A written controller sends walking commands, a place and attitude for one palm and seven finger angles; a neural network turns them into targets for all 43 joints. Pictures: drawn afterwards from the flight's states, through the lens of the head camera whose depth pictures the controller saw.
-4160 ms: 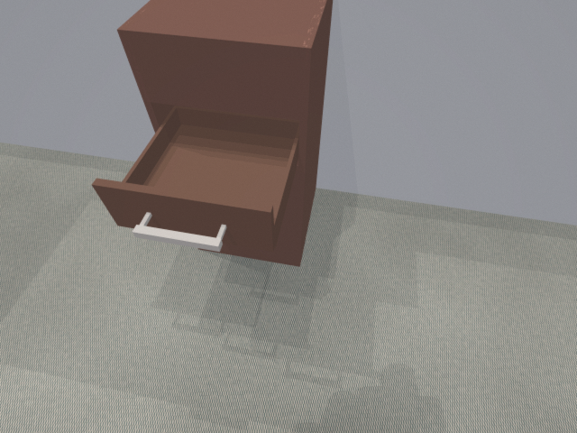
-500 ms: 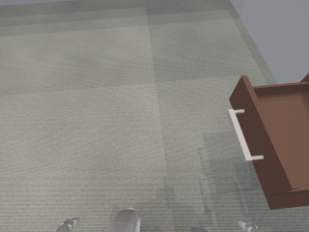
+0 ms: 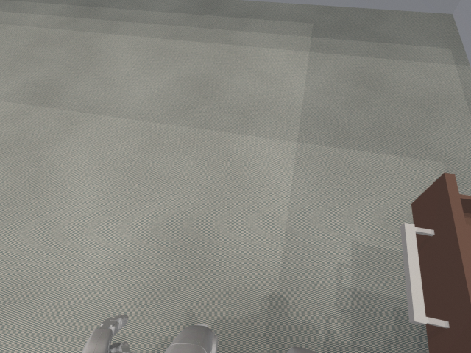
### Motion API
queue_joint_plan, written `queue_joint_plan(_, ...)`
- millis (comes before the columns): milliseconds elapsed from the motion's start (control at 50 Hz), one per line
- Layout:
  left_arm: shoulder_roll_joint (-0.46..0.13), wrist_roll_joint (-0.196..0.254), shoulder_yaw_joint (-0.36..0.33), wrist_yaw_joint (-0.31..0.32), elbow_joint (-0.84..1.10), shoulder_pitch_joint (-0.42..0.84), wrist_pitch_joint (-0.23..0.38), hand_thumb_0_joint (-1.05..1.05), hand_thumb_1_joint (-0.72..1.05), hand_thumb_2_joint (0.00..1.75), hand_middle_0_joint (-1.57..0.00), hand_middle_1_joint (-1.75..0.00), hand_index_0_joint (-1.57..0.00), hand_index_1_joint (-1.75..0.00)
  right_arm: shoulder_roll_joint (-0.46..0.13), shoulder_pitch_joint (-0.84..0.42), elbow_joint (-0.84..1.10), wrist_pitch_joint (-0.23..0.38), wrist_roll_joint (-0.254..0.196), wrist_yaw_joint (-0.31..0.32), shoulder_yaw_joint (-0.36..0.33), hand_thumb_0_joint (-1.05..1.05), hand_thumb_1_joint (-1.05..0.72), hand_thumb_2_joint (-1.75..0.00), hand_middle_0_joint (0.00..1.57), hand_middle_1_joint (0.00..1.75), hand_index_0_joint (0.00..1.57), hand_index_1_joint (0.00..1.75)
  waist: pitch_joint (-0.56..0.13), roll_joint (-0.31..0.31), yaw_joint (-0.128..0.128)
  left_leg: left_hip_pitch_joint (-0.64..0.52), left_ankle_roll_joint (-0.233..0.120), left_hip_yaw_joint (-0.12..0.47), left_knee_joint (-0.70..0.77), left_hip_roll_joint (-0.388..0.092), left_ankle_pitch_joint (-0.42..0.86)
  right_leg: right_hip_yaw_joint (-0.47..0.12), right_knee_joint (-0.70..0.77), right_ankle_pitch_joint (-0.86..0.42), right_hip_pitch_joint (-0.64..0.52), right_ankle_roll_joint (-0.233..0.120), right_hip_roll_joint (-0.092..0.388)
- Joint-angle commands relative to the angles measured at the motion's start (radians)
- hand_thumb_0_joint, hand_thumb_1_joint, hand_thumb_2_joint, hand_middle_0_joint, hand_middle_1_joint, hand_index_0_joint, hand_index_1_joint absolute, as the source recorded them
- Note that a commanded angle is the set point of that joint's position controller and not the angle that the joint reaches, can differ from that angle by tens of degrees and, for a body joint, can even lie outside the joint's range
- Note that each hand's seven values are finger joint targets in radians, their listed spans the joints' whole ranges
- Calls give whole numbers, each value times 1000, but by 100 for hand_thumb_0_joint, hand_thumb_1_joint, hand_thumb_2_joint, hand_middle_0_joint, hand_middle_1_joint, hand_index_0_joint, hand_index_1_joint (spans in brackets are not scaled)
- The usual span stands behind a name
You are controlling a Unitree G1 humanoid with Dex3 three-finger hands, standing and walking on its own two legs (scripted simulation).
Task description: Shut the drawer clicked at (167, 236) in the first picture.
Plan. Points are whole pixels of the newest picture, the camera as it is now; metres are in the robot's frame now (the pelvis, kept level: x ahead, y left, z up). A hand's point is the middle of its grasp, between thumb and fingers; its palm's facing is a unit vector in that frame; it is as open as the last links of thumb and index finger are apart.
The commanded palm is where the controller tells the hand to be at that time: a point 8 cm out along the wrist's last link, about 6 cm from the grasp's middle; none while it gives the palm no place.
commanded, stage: walk around to get in front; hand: left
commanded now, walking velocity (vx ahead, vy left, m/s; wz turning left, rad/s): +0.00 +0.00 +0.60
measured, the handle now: (423, 272) +0.27 -0.35 -0.13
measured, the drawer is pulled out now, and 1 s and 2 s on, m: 0.30 0.30 0.30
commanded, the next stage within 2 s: none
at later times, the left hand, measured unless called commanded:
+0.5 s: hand out of the picture +0.08 +0.21 -0.15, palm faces +0.31 -0.90 -0.31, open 7.4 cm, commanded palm none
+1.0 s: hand out of the picture +0.04 +0.21 -0.16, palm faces +0.59 -0.78 -0.24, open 7.4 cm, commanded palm none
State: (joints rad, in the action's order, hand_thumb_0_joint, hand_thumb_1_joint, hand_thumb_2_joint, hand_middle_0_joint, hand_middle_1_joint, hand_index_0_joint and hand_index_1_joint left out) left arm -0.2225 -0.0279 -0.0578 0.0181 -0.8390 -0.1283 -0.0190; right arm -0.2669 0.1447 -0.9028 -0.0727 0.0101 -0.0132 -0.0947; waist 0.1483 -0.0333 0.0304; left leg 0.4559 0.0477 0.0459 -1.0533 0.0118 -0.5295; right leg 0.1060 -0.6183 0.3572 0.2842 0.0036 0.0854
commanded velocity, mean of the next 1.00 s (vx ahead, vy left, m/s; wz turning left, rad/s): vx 0.00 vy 0.00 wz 0.60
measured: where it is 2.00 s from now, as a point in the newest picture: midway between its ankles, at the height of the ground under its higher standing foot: (261, 343)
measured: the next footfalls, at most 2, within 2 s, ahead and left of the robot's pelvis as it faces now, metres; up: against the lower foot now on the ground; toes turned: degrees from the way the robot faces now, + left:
left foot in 0.20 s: +0.03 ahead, +0.13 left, +0.00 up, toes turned +11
right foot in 0.48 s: +0.13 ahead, -0.15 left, +0.00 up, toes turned +13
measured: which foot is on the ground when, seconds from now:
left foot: up 0.00-0.18, down 0.20-0.48, up 0.50-0.78, down 0.80-1.00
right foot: down 0.00-0.20, up 0.22-0.46, down 0.48-0.78, up 0.80-1.00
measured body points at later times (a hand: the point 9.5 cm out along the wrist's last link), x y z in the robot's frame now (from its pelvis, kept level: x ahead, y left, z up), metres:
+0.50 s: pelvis +0.05 -0.04 -0.01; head +0.12 -0.02 +0.44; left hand +0.07 +0.26 -0.13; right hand +0.22 -0.25 -0.15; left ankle -0.01 +0.12 -0.72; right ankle +0.09 -0.16 -0.73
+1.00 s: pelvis +0.08 -0.03 +0.01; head +0.13 +0.04 +0.45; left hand +0.01 +0.25 -0.15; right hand +0.31 -0.18 -0.12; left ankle +0.02 +0.06 -0.73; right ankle +0.16 -0.18 -0.66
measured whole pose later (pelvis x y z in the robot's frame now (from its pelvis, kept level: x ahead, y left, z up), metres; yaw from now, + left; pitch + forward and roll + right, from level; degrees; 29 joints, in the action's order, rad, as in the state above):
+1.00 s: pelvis +0.08 -0.03 +0.01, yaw +36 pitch +2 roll -1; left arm -0.26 -0.01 -0.08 0.01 -0.88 -0.11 -0.07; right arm -0.21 0.14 -0.88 -0.03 0.02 0.00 -0.04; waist 0.15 0.03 0.00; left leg 0.28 -0.02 0.05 -0.53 0.00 -0.28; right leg 0.03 -1.03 0.47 0.47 0.10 0.09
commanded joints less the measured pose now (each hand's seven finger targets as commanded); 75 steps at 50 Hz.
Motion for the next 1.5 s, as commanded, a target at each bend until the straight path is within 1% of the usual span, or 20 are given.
queue_joint_plan(0,-174,2,-46,16,57,-43,22,0,90,90,-20,-30,-20,-30,-30,-51,99,23,-3,-14,3,0,-90,-90,20,30,20,30,-156,302,-43,31,21,-76,81,-47,20,-88,215,-694,-194,-124,247)
queue_joint_plan(140,-210,17,-63,6,28,-92,22,0,90,90,-20,-30,-20,-30,-69,34,79,51,4,-17,3,0,-90,-90,20,30,20,30,-253,136,-2,-292,-20,-126,639,-15,387,32,-71,-669,-184,-16,227)
queue_joint_plan(180,-98,25,-26,-3,98,-16,15,0,90,90,-20,-30,-20,-30,-255,185,55,58,13,4,-46,0,-90,-90,20,30,20,30,-311,-304,83,-580,-273,401,662,-442,1127,19,-479,310,305,98,25)
queue_joint_plan(220,-123,18,-31,0,122,46,3,0,90,90,-20,-30,-20,-30,-236,157,67,54,15,25,-37,0,-90,-90,20,30,20,30,-232,-63,57,-469,-313,314,631,-427,992,-85,-556,244,328,81,55)
queue_joint_plan(420,-134,19,-43,-17,26,-131,6,0,90,90,-20,-30,-20,-30,-185,-78,110,41,7,27,-27,0,-90,-90,20,30,20,30,-205,-107,-79,-131,-122,175,533,-150,549,-8,85,-99,-140,78,-62)
queue_joint_plan(460,-296,-4,-74,0,21,-187,23,0,90,90,-20,-30,-20,-30,-58,-67,148,42,-5,13,-9,0,-90,-90,20,30,20,30,-191,384,-106,137,9,-38,125,68,-68,-456,352,-302,-284,-75,368)
queue_joint_plan(520,-202,-3,-52,10,53,-62,17,0,90,90,-20,-30,-20,-30,-58,-49,117,25,1,-1,-15,0,-90,-90,20,30,20,30,-146,310,-39,83,-4,1,-145,-32,-43,-290,297,-394,-102,-132,316)
queue_joint_plan(720,-218,9,-61,5,15,-120,23,0,90,90,-20,-30,-20,-30,-39,-40,95,44,0,-19,15,0,-90,-90,20,30,20,30,-224,191,-39,-183,-8,-147,545,3,255,10,31,-701,-243,-40,241)
queue_joint_plan(740,-206,19,-59,1,26,-99,21,0,90,90,-20,-30,-20,-30,-87,35,78,53,5,-16,1,0,-90,-90,20,30,20,30,-261,95,10,-353,-33,-95,645,-41,438,50,-100,-602,-123,5,227)
queue_joint_plan(760,-137,27,-45,-6,65,-76,16,0,90,90,-20,-30,-20,-30,-208,117,68,63,15,-6,-32,0,-90,-90,20,30,20,30,-303,-204,57,-552,-168,271,666,-318,800,81,-333,-19,186,88,82)
queue_joint_plan(780,-112,23,-27,-3,93,-7,10,0,90,90,-20,-30,-20,-30,-257,182,47,55,9,10,-43,0,-90,-90,20,30,20,30,-312,-261,80,-574,-293,389,645,-442,1145,-24,-493,319,312,96,31)
queue_joint_plan(880,-123,15,-35,-5,54,23,-15,0,90,90,-20,-30,-20,-30,-174,48,77,61,13,39,-11,0,-90,-90,20,30,20,30,-192,-129,6,-368,-223,215,648,-281,927,-111,-515,110,272,93,35)
queue_joint_plan(1080,-131,24,-39,-12,34,-91,9,0,90,90,-20,-30,-20,-30,-175,-35,91,45,6,27,-30,0,-90,-90,20,30,20,30,-234,-113,-71,-159,-131,236,537,-151,623,-37,137,-124,-162,80,-62)
queue_joint_plan(1120,-290,-2,-71,4,26,-155,26,0,90,90,-20,-30,-20,-30,-54,-32,131,48,-7,13,-14,0,-90,-90,20,30,20,30,-230,367,-107,141,9,-12,153,72,-59,-434,335,-365,-354,-76,366)
queue_joint_plan(1200,-185,5,-37,9,63,-5,16,0,90,90,-20,-30,-20,-30,-62,-18,81,14,5,-7,-15,0,-90,-90,20,30,20,30,-123,319,-19,99,15,-14,-155,-48,23,-183,292,-419,-100,-117,267)
queue_joint_plan(1360,-233,9,-61,2,25,-100,19,0,90,90,-20,-30,-20,-30,-50,-15,88,45,1,-20,10,0,-90,-90,20,30,20,30,-210,192,-36,-165,0,-156,520,5,250,13,24,-688,-223,-31,246)
queue_joint_plan(1380,-219,19,-57,-3,34,-78,16,0,90,90,-20,-30,-20,-30,-93,58,69,53,4,-18,-3,0,-90,-90,20,30,20,30,-250,94,13,-328,-23,-103,619,-29,429,48,-102,-579,-108,15,226)
queue_joint_plan(1400,-147,27,-44,-10,74,-58,9,0,90,90,-20,-30,-20,-30,-216,142,60,64,14,-9,-36,0,-90,-90,20,30,20,30,-293,-202,59,-509,-156,274,655,-305,764,83,-335,-17,186,98,82)
queue_joint_plan(1420,-117,22,-22,-6,105,21,5,0,90,90,-20,-30,-20,-30,-259,211,44,58,9,5,-47,0,-90,-90,20,30,20,30,-301,-259,83,-526,-267,384,651,-421,1052,-20,-497,313,296,103,36)
queue_joint_plan(1480,-129,13,-34,-2,77,61,-12,0,90,90,-20,-30,-20,-30,-216,109,70,60,16,30,-29,0,-90,-90,20,30,20,30,-219,-164,42,-349,-253,308,669,-327,765,-116,-569,171,295,89,53)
